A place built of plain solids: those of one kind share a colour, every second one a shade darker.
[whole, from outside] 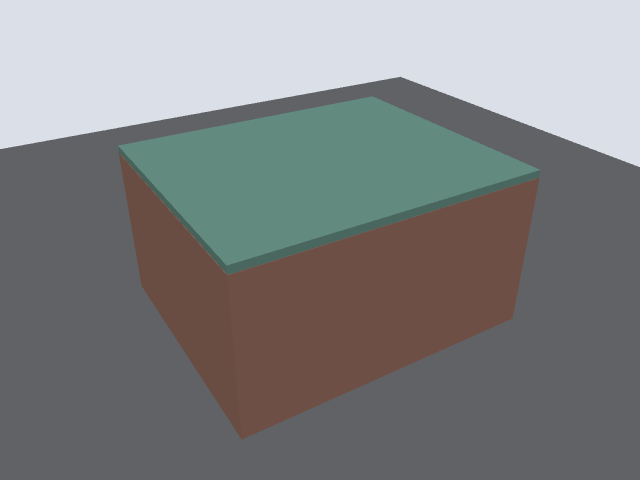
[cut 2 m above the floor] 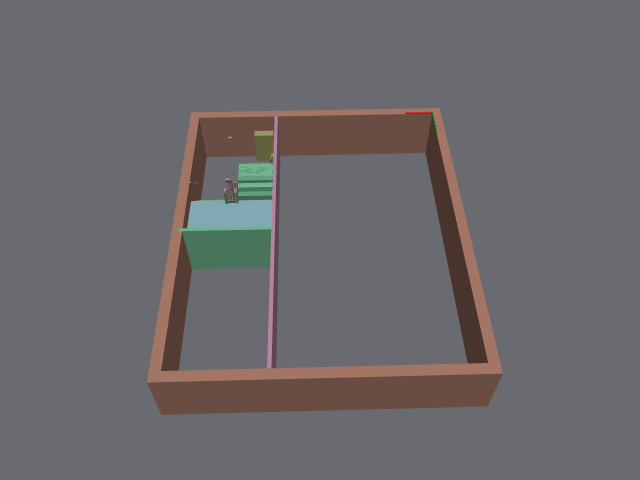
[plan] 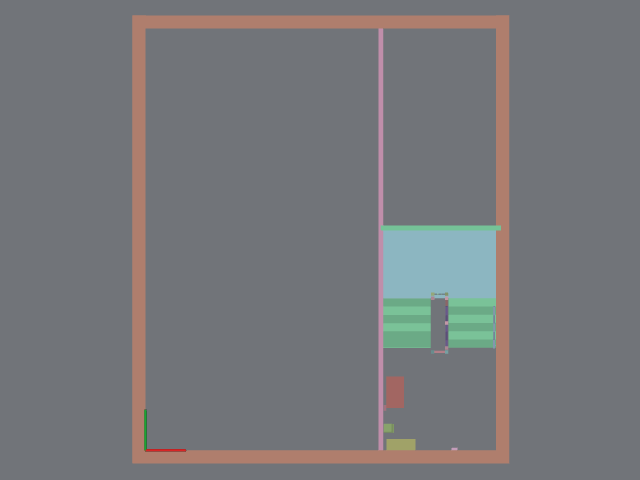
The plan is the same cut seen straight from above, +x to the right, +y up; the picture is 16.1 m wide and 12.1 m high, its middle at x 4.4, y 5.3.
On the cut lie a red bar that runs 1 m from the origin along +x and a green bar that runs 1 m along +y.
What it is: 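A small block of dwellings, 8.8 m wide and 10.6 m deep inside, its common dog-leg stair of 14 risers of 208 mm a storey on goings of 208 mm, 1.20 m wide flights and a well of 0.44 m; the dwelling on the first floor; a hall, a living room, a bedroom, a kitchen, the bathroom shut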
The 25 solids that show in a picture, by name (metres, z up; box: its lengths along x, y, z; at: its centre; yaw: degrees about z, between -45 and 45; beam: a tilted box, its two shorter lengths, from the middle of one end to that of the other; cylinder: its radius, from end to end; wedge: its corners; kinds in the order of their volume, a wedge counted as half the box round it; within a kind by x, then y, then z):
{
 "wall_1": {"box": [0.33, 11.3, 5.87], "at": [-0.17, 5.32, 2.89]},
 "wall_2": {"box": [9.51, 0.33, 5.87], "at": [4.42, -0.17, 2.89]},
 "wall_3": {"box": [9.51, 0.33, 5.87], "at": [4.42, 10.8, 2.89]},
 "wall_4": {"box": [0.33, 11.3, 5.87], "at": [9.0, 5.32, 2.89]},
 "roof_slab_1": {"box": [9.49, 11.28, 0.44], "at": [4.42, 5.32, 5.89]},
 "piece_1": {"box": [1.2, 0.41, 2.55], "at": [6.59, 2.79, 1.22]},
 "piece_2": {"box": [1.2, 0.63, 2.13], "at": [6.59, 3.1, 1.01]},
 "piece_3": {"box": [1.2, 0.63, 1.71], "at": [6.59, 3.52, 0.81]},
 "piece_4": {"box": [1.2, 0.22, 2.75], "at": [6.6, 2.68, 1.33]},
 "piece_5": {"box": [1.2, 0.63, 2.34], "at": [6.6, 2.89, 1.12]},
 "piece_6": {"box": [1.2, 0.63, 1.92], "at": [6.6, 3.31, 0.91]},
 "piece_7": {"box": [1.2, 0.63, 0.26], "at": [8.24, 2.9, 0.08]},
 "piece_8": {"box": [1.2, 0.63, 0.47], "at": [8.24, 3.1, 0.18]},
 "piece_9": {"box": [1.2, 0.63, 0.67], "at": [8.24, 3.31, 0.29]},
 "piece_10": {"box": [1.2, 0.63, 0.88], "at": [8.24, 3.52, 0.39]},
 "piece_11": {"box": [1.2, 0.63, 1.09], "at": [8.24, 3.73, 0.49]},
 "piece_12": {"box": [1.2, 0.51, 1.3], "at": [8.24, 3.88, 0.6]},
 "half_1": {"box": [2.84, 1.71, 1.51], "at": [7.42, 4.69, 0.7]},
 "core_wall_low_1": {"box": [0.13, 10.63, 2.8], "at": [5.93, 5.32, 1.35]},
 "core_wall_back_1": {"box": [3.03, 0.13, 5.71], "at": [7.45, 5.6, 2.81]},
 "hung_more_letter_boxes_1": {"box": [0.73, 0.29, 1.36], "at": [6.44, 0.14, 0.63]},
 "parcel_1": {"box": [0.2, 0.2, 0.61], "at": [6.11, 0.57, 0.25]},
 "guard_post_1": {"box": [0.09, 0.09, 1.3], "at": [7.59, 2.58, 0.6]},
 "guard_post_2": {"box": [0.09, 0.09, 1.28], "at": [7.59, 3.21, 1.23]},
 "laid_doormat_1": {"box": [0.45, 0.8, 0.05], "at": [6.3, 1.46, -0.02]}
}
